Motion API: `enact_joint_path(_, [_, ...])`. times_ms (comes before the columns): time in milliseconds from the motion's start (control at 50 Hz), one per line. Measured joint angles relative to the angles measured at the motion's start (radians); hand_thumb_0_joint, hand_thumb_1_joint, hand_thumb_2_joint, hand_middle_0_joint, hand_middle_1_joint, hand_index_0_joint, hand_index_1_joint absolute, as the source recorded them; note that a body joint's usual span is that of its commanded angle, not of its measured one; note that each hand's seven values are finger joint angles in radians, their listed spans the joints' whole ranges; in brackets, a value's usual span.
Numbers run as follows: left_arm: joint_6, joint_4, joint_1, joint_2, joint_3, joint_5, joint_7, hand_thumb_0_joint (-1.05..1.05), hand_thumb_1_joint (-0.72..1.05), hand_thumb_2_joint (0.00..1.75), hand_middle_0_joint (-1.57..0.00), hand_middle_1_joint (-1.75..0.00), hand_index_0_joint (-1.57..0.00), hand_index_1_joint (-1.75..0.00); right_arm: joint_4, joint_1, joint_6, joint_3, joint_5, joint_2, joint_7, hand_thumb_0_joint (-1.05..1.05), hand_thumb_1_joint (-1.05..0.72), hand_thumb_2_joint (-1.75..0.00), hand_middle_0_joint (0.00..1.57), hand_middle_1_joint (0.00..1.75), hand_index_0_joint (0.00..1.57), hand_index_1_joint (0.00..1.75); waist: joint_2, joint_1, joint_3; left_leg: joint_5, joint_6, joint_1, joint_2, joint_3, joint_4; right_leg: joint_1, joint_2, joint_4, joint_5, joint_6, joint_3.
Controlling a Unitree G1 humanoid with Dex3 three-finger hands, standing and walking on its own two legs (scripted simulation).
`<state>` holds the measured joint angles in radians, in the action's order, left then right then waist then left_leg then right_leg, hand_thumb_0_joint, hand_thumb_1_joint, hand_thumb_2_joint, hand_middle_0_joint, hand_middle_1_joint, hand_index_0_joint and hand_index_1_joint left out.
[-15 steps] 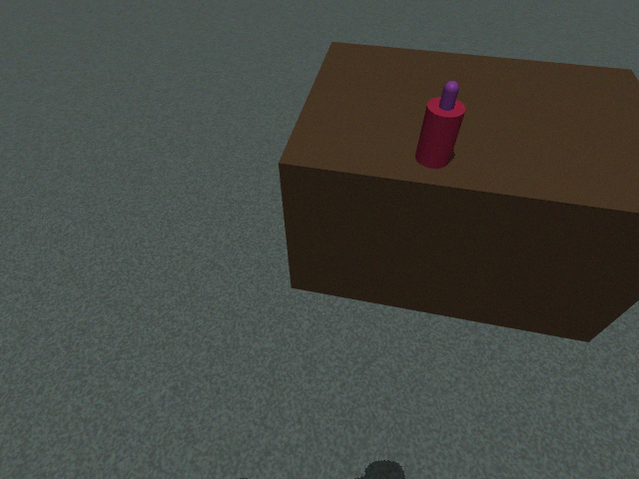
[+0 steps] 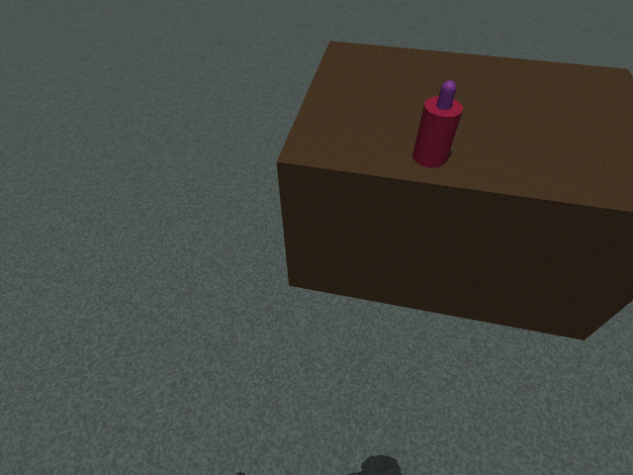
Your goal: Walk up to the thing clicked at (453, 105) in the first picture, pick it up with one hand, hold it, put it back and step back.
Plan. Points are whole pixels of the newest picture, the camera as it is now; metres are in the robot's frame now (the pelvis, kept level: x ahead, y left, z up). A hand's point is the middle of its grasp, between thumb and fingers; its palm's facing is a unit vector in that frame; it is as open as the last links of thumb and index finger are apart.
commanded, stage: stand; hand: right
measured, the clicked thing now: (439, 122) +0.90 -0.27 -0.08
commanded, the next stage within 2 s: walk up in 0.82 s
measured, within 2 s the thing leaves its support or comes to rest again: neither
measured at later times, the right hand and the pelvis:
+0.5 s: hand out of the picture +0.08 -0.25 -0.16, palm faces -0.04 +0.94 -0.34, open 7.4 cm; pelvis +0.01 +0.00 +0.00, yaw +0 degrees
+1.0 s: hand out of the picture +0.10 -0.27 -0.16, palm faces -0.03 +0.93 -0.38, open 7.4 cm; pelvis +0.02 +0.01 -0.01, yaw -1 degrees
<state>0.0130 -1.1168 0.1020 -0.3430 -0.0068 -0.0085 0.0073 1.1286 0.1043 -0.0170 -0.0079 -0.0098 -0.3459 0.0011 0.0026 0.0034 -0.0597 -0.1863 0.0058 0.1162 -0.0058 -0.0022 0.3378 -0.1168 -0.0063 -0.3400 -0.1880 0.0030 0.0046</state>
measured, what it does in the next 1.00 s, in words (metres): stands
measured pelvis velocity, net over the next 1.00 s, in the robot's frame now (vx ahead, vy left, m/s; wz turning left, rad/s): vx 0.02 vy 0.01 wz -0.02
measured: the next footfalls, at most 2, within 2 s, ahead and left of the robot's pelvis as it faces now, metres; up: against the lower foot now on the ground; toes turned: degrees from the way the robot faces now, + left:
right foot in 1.44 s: +0.31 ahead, -0.10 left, +0.00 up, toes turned -9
left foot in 1.84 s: +0.52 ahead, +0.16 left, +0.00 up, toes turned -10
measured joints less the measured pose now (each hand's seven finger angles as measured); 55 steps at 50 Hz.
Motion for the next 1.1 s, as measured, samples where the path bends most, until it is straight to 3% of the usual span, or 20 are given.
enact_joint_path(820, [-0.003, -0.005, 0.007, -0.001, 0.003, 0.001, -0.001, 0.0, 0.91, 0.9, -0.2, -0.3, -0.21, -0.3, -0.005, -0.001, 0.0, -0.002, 0.0, -0.006, -0.004, 0.01, -0.9, -0.89, 0.2, 0.3, 0.2, 0.3, 0.003, -0.004, 0.004, -0.002, 0.003, -0.021, -0.001, -0.002, -0.018, 0.021, 0.001, 0.015, -0.004, -0.002, 0.002])
enact_joint_path(920, [0.013, 0.063, 0.084, -0.013, 0.042, -0.022, 0.034, 0.0, 0.91, 0.9, -0.2, -0.3, -0.21, -0.3, -0.071, 0.046, -0.006, 0.038, -0.029, -0.03, 0.03, 0.01, -0.9, -0.89, 0.2, 0.3, 0.21, 0.3, 0.013, -0.01, 0.031, -0.227, -0.048, 0.047, -0.003, 0.009, 0.158, -0.037, 0.016, -0.109, -0.138, -0.034, -0.025])
enact_joint_path(960, [0.024, 0.086, 0.111, -0.022, 0.055, -0.028, 0.039, 0.0, 0.91, 0.9, -0.2, -0.3, -0.21, -0.3, -0.088, 0.058, -0.009, 0.051, -0.035, -0.047, 0.035, 0.01, -0.9, -0.89, 0.2, 0.3, 0.21, 0.3, 0.017, -0.011, 0.026, -0.249, -0.048, 0.092, -0.004, 0.011, 0.251, -0.042, 0.018, -0.116, -0.083, -0.036, -0.029])
enact_joint_path(1020, [0.029, 0.113, 0.15, -0.03, 0.066, -0.032, 0.043, 0.0, 0.9, 0.9, -0.2, -0.3, -0.21, -0.3, -0.101, 0.074, -0.011, 0.065, -0.035, -0.071, 0.041, 0.01, -0.9, -0.89, 0.2, 0.3, 0.2, 0.3, 0.03, -0.024, 0.008, -0.276, -0.044, 0.14, -0.017, 0.001, 0.305, -0.02, 0.021, -0.113, -0.104, -0.019, -0.032])
enact_joint_path(1060, [0.019, 0.126, 0.176, -0.048, 0.07, -0.028, 0.047, 0.0, 0.9, 0.9, -0.2, -0.3, -0.21, -0.3, -0.114, 0.086, -0.023, 0.073, -0.035, -0.074, 0.045, 0.01, -0.9, -0.89, 0.2, 0.3, 0.2, 0.3, 0.013, -0.031, -0.002, -0.196, -0.033, 0.13, -0.019, 0.018, 0.247, -0.009, 0.007, -0.134, -0.13, -0.004, -0.045])
enact_joint_path(1100, [-0.001, 0.127, 0.203, -0.066, 0.072, -0.02, 0.044, 0.0, 0.9, 0.9, -0.2, -0.3, -0.21, -0.3, -0.137, 0.102, -0.042, 0.084, -0.044, -0.067, 0.045, 0.01, -0.9, -0.89, 0.2, 0.3, 0.2, 0.3, -0.02, -0.029, 0.0, -0.092, -0.028, 0.1, 0.001, 0.051, 0.21, -0.05, -0.007, -0.264, -0.205, -0.019, -0.08])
